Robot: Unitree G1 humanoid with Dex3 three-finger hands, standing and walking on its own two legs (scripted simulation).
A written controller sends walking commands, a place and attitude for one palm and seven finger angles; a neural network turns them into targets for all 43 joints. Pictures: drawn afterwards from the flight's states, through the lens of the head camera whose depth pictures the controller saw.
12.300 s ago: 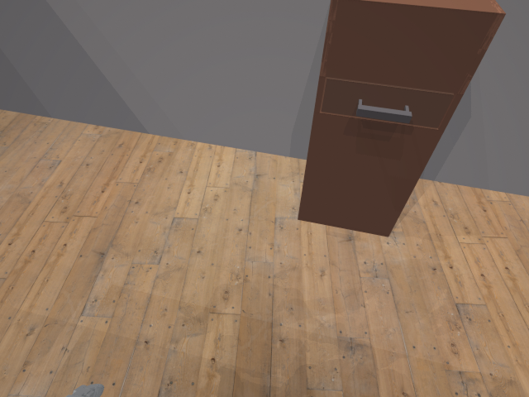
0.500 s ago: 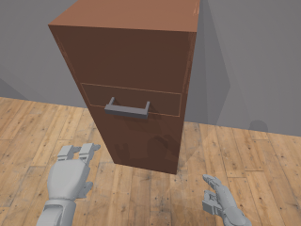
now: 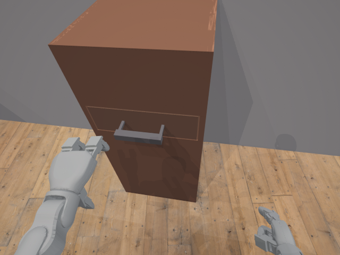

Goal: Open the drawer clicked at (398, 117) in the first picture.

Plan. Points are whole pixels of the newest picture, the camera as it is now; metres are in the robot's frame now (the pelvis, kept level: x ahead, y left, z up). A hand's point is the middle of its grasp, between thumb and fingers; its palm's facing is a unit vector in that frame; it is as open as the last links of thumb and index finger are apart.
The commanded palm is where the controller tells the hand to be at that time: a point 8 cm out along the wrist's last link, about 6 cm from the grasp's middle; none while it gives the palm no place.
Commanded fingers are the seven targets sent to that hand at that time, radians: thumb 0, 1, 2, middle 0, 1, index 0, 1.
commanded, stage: raise the hand with hooked fingers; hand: left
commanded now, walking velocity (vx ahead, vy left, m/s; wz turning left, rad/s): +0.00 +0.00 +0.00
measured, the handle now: (140, 131) +0.51 +0.17 -0.07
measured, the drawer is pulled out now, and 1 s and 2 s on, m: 0.00 0.00 0.00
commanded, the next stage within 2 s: move the hooked fingers above the handle in 0.64 s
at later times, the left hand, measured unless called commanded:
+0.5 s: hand (79, 160) +0.29 +0.24 +0.08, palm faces -0.01 -0.09 -1.00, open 13.8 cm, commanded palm +0.27 +0.25 +0.14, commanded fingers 0.00 -0.50 0.30 -0.30 -1.20 -0.30 -1.20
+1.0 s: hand (93, 158) +0.30 +0.22 +0.07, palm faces +0.00 -0.07 -1.00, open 13.9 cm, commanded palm +0.29 +0.23 +0.12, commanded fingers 0.00 -0.50 0.30 -0.30 -1.20 -0.30 -1.20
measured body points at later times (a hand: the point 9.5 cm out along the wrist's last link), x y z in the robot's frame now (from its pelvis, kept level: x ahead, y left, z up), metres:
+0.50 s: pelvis -0.01 +0.01 +0.01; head +0.03 -0.02 +0.46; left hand +0.28 +0.25 +0.14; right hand +0.17 -0.22 -0.11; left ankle -0.03 +0.11 -0.72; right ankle +0.00 -0.11 -0.72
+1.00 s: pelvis -0.02 +0.00 +0.01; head +0.01 -0.03 +0.46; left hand +0.30 +0.22 +0.12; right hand +0.17 -0.22 -0.11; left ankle -0.03 +0.11 -0.72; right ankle +0.00 -0.11 -0.72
